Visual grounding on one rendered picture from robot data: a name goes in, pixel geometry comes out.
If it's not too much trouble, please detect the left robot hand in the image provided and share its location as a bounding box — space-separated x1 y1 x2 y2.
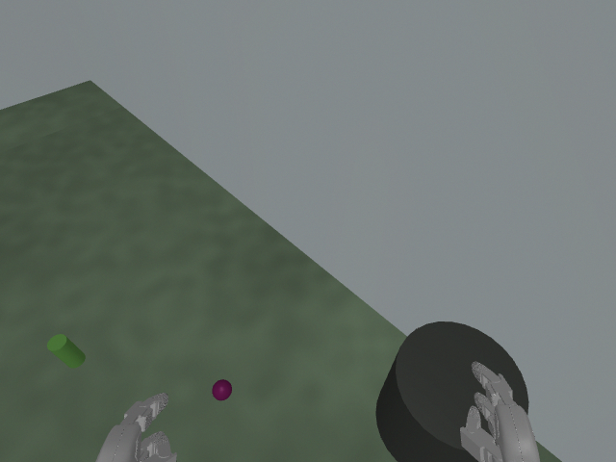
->
95 393 177 462

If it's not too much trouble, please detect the right robot hand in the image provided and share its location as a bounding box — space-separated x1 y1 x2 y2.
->
460 361 540 462

